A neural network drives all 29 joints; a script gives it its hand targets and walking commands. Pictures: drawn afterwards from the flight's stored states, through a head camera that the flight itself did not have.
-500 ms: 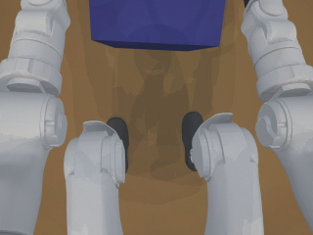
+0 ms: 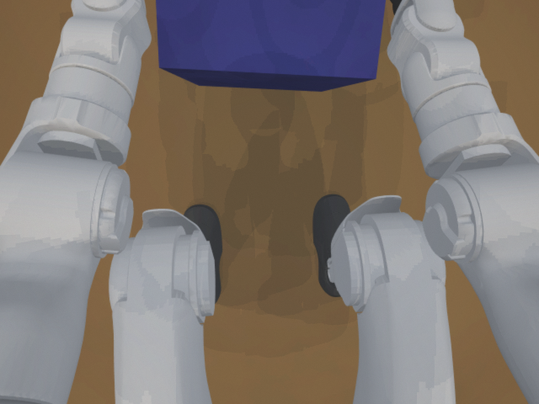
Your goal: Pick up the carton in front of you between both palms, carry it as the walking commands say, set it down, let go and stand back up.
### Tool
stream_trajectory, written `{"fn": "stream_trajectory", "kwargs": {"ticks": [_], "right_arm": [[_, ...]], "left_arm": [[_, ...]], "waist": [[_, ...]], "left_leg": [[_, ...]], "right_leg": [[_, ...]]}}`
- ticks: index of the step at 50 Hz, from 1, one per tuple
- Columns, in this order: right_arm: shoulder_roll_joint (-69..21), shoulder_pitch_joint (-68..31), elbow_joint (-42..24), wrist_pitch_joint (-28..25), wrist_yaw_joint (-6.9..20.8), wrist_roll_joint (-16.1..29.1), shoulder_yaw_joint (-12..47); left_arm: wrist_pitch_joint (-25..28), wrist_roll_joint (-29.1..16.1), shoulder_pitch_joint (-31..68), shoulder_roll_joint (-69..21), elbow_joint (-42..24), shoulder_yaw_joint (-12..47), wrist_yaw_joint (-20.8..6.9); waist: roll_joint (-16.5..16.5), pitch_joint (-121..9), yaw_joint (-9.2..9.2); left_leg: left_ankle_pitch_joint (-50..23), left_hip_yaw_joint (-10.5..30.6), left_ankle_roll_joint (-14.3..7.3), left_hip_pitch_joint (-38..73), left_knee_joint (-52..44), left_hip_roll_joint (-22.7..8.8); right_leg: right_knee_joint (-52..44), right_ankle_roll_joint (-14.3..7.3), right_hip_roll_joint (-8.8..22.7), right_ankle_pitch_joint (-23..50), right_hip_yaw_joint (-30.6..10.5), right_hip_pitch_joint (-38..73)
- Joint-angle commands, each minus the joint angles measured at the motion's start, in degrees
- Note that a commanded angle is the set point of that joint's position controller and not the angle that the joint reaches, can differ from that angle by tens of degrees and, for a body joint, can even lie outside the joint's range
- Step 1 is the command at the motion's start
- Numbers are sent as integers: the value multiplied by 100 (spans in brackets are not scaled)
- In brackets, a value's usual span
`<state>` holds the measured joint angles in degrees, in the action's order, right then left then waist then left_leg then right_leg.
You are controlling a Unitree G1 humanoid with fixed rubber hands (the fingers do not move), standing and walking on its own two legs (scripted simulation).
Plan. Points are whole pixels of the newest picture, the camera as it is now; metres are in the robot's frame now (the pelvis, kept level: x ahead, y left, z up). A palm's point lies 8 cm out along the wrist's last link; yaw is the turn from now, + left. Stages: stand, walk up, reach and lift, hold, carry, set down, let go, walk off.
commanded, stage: reach and lift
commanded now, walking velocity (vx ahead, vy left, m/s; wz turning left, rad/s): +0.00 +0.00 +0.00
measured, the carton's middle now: out of the picture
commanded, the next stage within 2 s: none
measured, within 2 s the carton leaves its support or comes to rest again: leaves its support in 0.30 s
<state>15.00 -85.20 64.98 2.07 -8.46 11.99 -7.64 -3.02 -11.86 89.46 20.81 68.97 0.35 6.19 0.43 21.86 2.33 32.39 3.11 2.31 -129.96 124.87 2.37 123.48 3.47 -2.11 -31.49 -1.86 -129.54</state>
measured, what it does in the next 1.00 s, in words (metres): rises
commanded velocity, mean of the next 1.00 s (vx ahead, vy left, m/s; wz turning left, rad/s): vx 0.00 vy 0.00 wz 0.00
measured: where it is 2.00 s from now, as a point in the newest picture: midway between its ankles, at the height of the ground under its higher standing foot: (269, 267)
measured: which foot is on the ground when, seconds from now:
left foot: down 0.00-1.00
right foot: down 0.00-1.00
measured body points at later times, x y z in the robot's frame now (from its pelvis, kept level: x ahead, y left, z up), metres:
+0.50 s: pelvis +0.01 +0.00 +0.01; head +0.34 +0.02 +0.31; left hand +0.56 +0.15 -0.11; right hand +0.55 -0.16 -0.11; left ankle +0.11 +0.13 -0.34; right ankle +0.12 -0.14 -0.34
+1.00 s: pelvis +0.00 +0.00 +0.13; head +0.26 +0.01 +0.50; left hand +0.51 +0.15 +0.07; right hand +0.50 -0.15 +0.07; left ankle +0.11 +0.13 -0.34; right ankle +0.12 -0.14 -0.34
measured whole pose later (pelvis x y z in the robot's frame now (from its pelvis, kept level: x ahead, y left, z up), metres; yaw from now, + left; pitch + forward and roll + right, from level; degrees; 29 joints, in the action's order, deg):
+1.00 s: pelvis +0.00 +0.00 +0.13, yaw +1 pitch +43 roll +0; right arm -1.5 -58.1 36.5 22.5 -3.1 -12.8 -29.0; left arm -22.0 13.1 61.1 1.2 41.4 -25.4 2.5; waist -0.4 -9.8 1.2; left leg 27.7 5.6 3.9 -113.7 98.3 6.4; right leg 97.8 4.7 -6.0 -27.5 -5.7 -113.5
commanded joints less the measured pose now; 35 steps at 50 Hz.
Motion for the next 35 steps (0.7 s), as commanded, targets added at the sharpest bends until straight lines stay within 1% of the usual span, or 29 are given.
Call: {"fn": "stream_trajectory", "kwargs": {"ticks": [1, 2, 3, 4, 5, 7, 10, 13, 15, 17, 19, 20, 21, 22, 24, 26, 29, 30, 32, 35], "right_arm": [[-833, -1938, -679, -56, 259, -200, 194], [-1683, -2263, -679, -15, 448, -264, 352], [-2613, -2575, -721, 62, 693, -344, 479], [-3416, -2834, -803, 172, 956, -465, 539], [-4008, -3019, -879, 293, 1193, -584, 543], [-4713, -3013, -1091, 475, 1521, -732, 508], [-5187, -2901, -1473, 648, 1764, -736, 596], [-5675, -2792, -1879, 710, 1826, -445, 854], [-5958, -2805, -2169, 750, 1808, -211, 1142], [-6246, -2881, -2612, 839, 1759, -32, 1448], [-6411, -2971, -3094, 984, 1737, 51, 1712], [-6510, -2997, -3313, 1061, 1726, 29, 1823], [-6637, -2955, -3458, 1126, 1686, 5, 1947], [-6686, -2885, -3597, 1189, 1662, -33, 1993], [-6776, -2646, -3575, 1327, 1647, -230, 1949], [-6879, -2275, -3157, 1466, 1679, -554, 1678], [-6886, -1854, -2397, 1637, 1788, -1192, 904], [-6888, -1817, -2243, 1671, 1816, -1354, 706], [-6870, -1864, -2113, 1704, 1865, -1583, 420], [-6906, -1963, -2066, 1721, 1915, -1746, 238]], "left_arm": [[47, 108, 2101, -1135, -693, 242, -320], [19, 171, 2362, -1922, -622, 352, -507], [-40, 235, 2585, -2868, -659, 462, -735], [-124, 360, 2668, -3725, -668, 469, -975], [-222, 505, 2682, -4355, -722, 392, -1194], [-382, 679, 2543, -5093, -923, 214, -1491], [-535, 701, 2393, -5616, -1221, 164, -1705], [-587, 519, 2475, -5973, -1694, 470, -1704], [-599, 332, 2572, -6246, -2174, 751, -1640], [-665, 194, 2709, -6542, -2776, 1050, -1559], [-801, 155, 2703, -6816, -3284, 1259, -1498], [-886, 182, 2616, -6914, -3493, 1315, -1481], [-952, 202, 2550, -7137, -3654, 1427, -1415], [-1035, 242, 2390, -7220, -3715, 1432, -1379], [-1200, 389, 2028, -7415, -3608, 1374, -1374], [-1346, 640, 1656, -7564, -3108, 1126, -1449], [-1510, 1176, 1310, -7599, -2274, 391, -1595], [-1545, 1328, 1271, -7603, -2090, 175, -1626], [-1567, 1561, 1302, -7566, -1891, -177, -1671], [-1562, 1764, 1365, -7517, -1793, -480, -1697]], "waist": [[-334, -6709, 142], [-339, -6641, 128], [-352, -6516, 116], [-358, -6367, 106], [-357, -6249, 113], [-313, -6113, 115], [-274, -6294, 114], [-274, -7162, 82], [-308, -8105, 43], [-370, -9282, 24], [-448, -10391, 6], [-510, -10836, -51], [-508, -11108, -32], [-498, -11179, -54], [-442, -10787, -16], [-403, -9737, 46], [-384, -8187, 124], [-394, -7947, 115], [-382, -7819, 96], [-320, -7956, 37]], "left_leg": [[-1323, -427, -15, 3279, -994, 169], [-1341, -447, -35, 3205, -945, 219], [-1317, -460, -48, 3097, -907, 282], [-1254, -469, -80, 2986, -879, 349], [-1210, -493, -112, 2890, -850, 398], [-1272, -596, -157, 2753, -799, 459], [-1608, -654, -191, 2688, -730, 489], [-2075, -706, -204, 2999, -701, 501], [-2593, -729, -199, 3528, -670, 522], [-3134, -747, -171, 4233, -675, 556], [-3557, -742, -146, 4964, -724, 591], [-3688, -746, -129, 5216, -778, 622], [-3655, -795, -95, 5313, -849, 642], [-3538, -817, -80, 5309, -958, 669], [-2993, -861, -60, 4935, -1256, 706], [-2166, -874, -56, 4252, -1600, 721], [-1041, -843, -67, 3448, -2117, 727], [-834, -844, -78, 3334, -2272, 738], [-648, -842, -101, 3306, -2511, 751], [-596, -839, -131, 3487, -2786, 763]], "right_leg": [[-841, -63, -202, 1574, 562, 3429], [-800, -69, -257, 1587, 574, 3339], [-763, -86, -316, 1549, 574, 3261], [-727, -95, -358, 1453, 593, 3145], [-705, -104, -390, 1376, 625, 3028], [-669, -126, -454, 1383, 705, 2837], [-589, -146, -465, 1685, 743, 2824], [-502, -142, -497, 2234, 767, 3220], [-462, -130, -503, 2703, 797, 3519], [-486, -119, -541, 3135, 840, 3864], [-568, -93, -592, 3363, 892, 4058], [-630, -69, -613, 3375, 913, 4095], [-723, -39, -667, 3354, 953, 4183], [-829, -23, -693, 3254, 956, 4258], [-1105, -18, -728, 2817, 962, 4245], [-1436, -43, -733, 2113, 942, 3855], [-1924, -128, -735, 1081, 916, 3261], [-2076, -153, -737, 878, 903, 3201], [-2313, -183, -736, 698, 872, 3228], [-2606, -186, -736, 648, 837, 3413]]}}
